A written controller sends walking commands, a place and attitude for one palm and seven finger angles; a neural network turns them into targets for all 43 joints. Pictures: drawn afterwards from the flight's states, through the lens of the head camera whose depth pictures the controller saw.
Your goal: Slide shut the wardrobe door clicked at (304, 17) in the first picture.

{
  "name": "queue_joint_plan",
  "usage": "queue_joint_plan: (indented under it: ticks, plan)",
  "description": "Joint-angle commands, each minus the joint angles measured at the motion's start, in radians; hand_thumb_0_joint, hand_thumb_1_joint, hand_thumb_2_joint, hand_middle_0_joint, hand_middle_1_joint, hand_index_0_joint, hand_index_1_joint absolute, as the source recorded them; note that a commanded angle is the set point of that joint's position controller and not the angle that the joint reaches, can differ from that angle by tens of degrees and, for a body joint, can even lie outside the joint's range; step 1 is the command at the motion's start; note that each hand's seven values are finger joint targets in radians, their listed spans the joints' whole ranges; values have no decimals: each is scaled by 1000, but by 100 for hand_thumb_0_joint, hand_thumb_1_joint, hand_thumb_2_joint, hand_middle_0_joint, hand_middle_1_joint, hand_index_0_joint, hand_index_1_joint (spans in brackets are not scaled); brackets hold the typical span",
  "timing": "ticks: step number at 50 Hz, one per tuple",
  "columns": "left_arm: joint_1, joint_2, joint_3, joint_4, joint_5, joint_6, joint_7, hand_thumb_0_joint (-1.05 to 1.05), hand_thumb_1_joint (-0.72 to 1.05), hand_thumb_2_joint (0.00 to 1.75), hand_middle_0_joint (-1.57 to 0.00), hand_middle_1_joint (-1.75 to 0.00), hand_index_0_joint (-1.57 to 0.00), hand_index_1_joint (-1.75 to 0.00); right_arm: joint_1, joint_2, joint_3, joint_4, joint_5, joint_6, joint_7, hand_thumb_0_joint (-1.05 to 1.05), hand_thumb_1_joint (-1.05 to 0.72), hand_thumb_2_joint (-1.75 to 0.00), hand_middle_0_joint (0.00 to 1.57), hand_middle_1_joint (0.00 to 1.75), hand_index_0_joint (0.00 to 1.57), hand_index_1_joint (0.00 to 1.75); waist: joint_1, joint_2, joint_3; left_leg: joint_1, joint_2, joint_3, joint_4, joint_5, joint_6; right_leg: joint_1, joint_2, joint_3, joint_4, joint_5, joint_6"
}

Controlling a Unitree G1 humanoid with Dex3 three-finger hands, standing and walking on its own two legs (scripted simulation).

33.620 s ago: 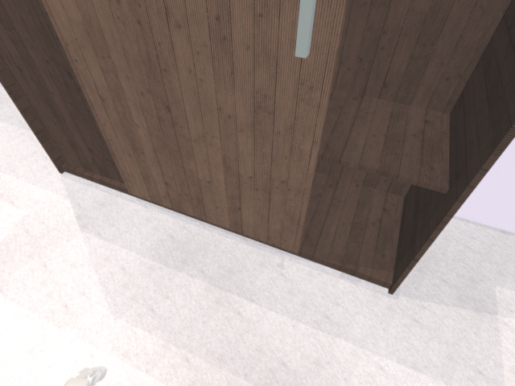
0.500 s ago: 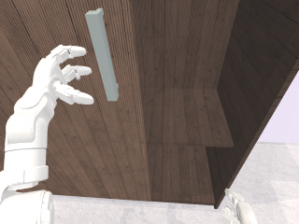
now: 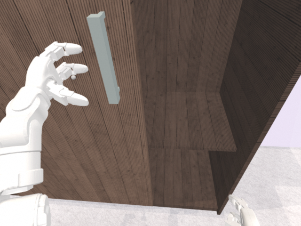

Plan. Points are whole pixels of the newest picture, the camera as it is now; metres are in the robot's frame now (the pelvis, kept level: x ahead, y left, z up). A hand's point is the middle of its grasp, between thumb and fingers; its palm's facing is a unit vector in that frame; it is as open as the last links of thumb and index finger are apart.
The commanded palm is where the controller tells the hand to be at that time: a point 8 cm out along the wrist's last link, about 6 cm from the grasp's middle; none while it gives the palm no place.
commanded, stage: move the hooked fingers beside the handle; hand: left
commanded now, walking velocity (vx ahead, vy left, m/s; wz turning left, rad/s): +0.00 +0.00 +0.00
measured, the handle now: (108, 61) +0.43 +0.13 +0.27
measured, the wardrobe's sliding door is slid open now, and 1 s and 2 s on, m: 0.40 0.40 0.40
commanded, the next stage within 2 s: none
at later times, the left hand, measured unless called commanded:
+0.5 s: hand (85, 88) +0.37 +0.18 +0.23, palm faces -0.02 -1.00 -0.10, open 14.0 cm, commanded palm +0.33 +0.24 +0.27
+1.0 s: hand (80, 78) +0.34 +0.16 +0.28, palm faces -0.03 -0.99 -0.11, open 14.0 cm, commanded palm +0.33 +0.24 +0.27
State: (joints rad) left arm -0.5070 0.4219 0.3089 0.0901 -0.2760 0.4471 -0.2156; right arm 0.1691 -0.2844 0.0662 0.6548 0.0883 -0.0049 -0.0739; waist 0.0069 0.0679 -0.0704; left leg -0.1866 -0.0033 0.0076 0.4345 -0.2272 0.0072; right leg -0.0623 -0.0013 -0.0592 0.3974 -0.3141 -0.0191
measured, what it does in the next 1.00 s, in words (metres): stands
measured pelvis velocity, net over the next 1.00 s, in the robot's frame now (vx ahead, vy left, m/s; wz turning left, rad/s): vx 0.00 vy -0.01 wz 0.01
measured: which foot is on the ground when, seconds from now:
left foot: down 0.00-1.00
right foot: down 0.00-1.00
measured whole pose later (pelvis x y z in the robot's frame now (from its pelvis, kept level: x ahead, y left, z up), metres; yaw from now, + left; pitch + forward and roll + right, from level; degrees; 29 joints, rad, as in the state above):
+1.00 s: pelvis +0.00 -0.01 +0.00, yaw +0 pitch -1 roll +1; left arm -0.44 0.39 0.30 -0.07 -0.30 0.34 -0.21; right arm 0.15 -0.28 0.07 0.65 0.07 -0.04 -0.08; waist 0.01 0.06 -0.04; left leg -0.19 0.00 0.00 0.43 -0.22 -0.01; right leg -0.07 0.00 -0.07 0.42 -0.32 -0.03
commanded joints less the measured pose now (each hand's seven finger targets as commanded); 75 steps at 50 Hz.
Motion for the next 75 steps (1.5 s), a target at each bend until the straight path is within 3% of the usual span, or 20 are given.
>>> queue_joint_plan:
  ticks: [1,10,19,25,28,34,36,39,43,46,49,52,54,58,59,62,65,68,72,75]
  plan:
    - [-394,164,-1,-72,-11,-3,-17,0,-50,30,-30,-120,-30,-120,-184,-119,-43,-159,6,-52,-14,0,-90,-90,20,30,20,30,-18,-56,-106,147,-7,-41,-9,205,47,-142,14,8,-56,319,2]
    - [-575,317,136,-292,-2,-163,39,0,-50,30,-30,-120,-30,-120,-163,-108,-49,-162,-17,-78,-11,0,-90,-90,20,30,20,30,1,-5,-355,266,-14,-47,9,371,50,-14,7,21,-19,473,-6]
    - [-265,166,8,79,-3,22,-40,0,-50,30,-30,-120,-30,-120,-156,-122,-47,-171,11,-30,-5,0,-90,-90,20,30,20,30,-3,-100,-89,96,-8,-25,7,236,46,-110,10,3,-36,405,3]
    - [-510,297,111,-533,-18,-159,4,0,-50,30,-30,-120,-30,-120,-181,-98,-48,-231,-3,-77,0,0,-90,-90,20,30,20,30,1,0,-384,291,-15,-39,36,443,59,-26,7,14,3,545,-1]
    - [-439,323,192,-545,-27,-207,40,0,-50,30,-30,-120,-30,-120,-168,-96,-51,-188,-18,-98,0,0,-90,-90,20,30,20,30,14,32,-437,348,-8,-41,46,541,54,-4,9,12,27,607,-1]
    - [-206,156,45,7,-15,24,-1,0,-50,30,-30,-120,-30,-120,-180,-115,-41,-136,3,-31,-7,0,-90,-90,20,30,20,30,-3,-108,-28,87,-13,-9,15,244,40,-121,15,2,-33,423,8]
    - [-174,150,4,86,-16,64,-27,0,-50,30,-30,-120,-30,-120,-172,-127,-33,-154,11,-20,-11,0,-90,-90,20,30,20,30,-12,-138,-6,63,-9,-19,6,188,41,-156,13,6,-44,357,15]
    - [-266,134,-32,-7,-25,64,-61,0,-50,30,-30,-120,-30,-120,-192,-123,-41,-179,17,-24,-10,0,-90,-90,20,30,20,30,-15,-109,-66,98,-9,-26,18,205,48,-152,4,11,-40,378,14]
    - [-608,326,115,-492,-26,-152,-17,0,-50,30,-30,-120,-30,-120,-189,-107,-46,-217,-2,-78,-13,0,-90,-90,20,30,20,30,-15,-24,-372,284,-24,-42,39,376,62,-47,4,24,-10,506,4]
    - [-546,377,212,-563,-34,-259,32,0,-50,30,-30,-120,-30,-120,-167,-96,-42,-176,-19,-103,-13,0,-90,-90,20,30,20,30,-1,46,-466,353,-11,-44,43,476,54,-4,4,18,18,556,-4]
    - [-447,325,188,-291,-16,-186,40,0,-50,30,-30,-120,-30,-120,-175,-93,-46,-134,-19,-84,-8,0,-90,-90,20,30,20,30,16,69,-341,271,-14,-34,30,410,42,-3,7,17,-2,525,-8]
    - [-275,183,39,96,-7,-20,-1,0,-50,30,-30,-120,-30,-120,-163,-113,-34,-120,2,-38,-15,0,-90,-90,20,30,20,30,-15,-100,-24,74,-12,-16,-1,177,37,-125,13,6,-52,351,10]
    - [-146,122,-15,270,-4,18,-33,0,-50,30,-30,-120,-30,-120,-139,-127,-34,-133,11,-21,-14,0,-90,-90,20,30,20,30,-15,-165,37,24,-11,-18,-5,125,36,-162,15,4,-62,294,13]
    - [-284,129,-55,118,-20,47,-83,0,-50,30,-30,-120,-30,-120,-161,-136,-46,-184,25,-27,-8,0,-90,-90,20,30,20,30,-18,-153,-52,78,-1,-37,3,173,49,-167,3,8,-50,346,16]
    - [-344,127,-50,-27,-34,-3,-76,0,-50,30,-30,-120,-30,-120,-169,-121,-49,-200,19,-42,-5,0,-90,-90,20,30,20,30,-20,-152,-91,102,-4,-37,13,195,53,-146,3,8,-47,370,14]
    - [-607,411,189,-511,-24,-208,-10,0,-50,30,-30,-120,-30,-120,-162,-108,-50,-228,-4,-90,-10,0,-90,-90,20,30,20,30,0,-57,-405,263,-19,-36,27,373,65,-11,0,29,-11,506,6]
    - [-546,426,258,-626,-31,-339,54,0,-50,30,-30,-120,-30,-120,-134,-86,-42,-172,-20,-123,-10,0,-90,-90,20,30,20,30,1,83,-493,344,-3,-40,31,472,49,6,-1,20,23,527,-5]
    - [-502,353,206,-378,-1,-266,65,0,-50,30,-30,-120,-30,-120,-148,-92,-53,-122,-20,-120,-9,0,-90,-90,20,30,20,30,2,172,-363,319,2,-35,23,425,34,-38,5,22,-4,480,-11]
    - [-218,128,-11,169,0,-52,-10,0,-50,30,-30,-120,-30,-120,-119,-119,-40,-113,5,-62,-16,0,-90,-90,20,30,20,30,-37,-92,43,53,-3,-13,-11,112,35,-177,20,4,-79,263,14]
    - [-143,55,-82,342,-14,-7,-60,0,-50,30,-30,-120,-30,-120,-99,-146,-44,-134,28,-51,-14,0,-90,-90,20,30,20,30,-39,-202,50,35,7,-35,-21,73,41,-213,15,5,-85,223,20]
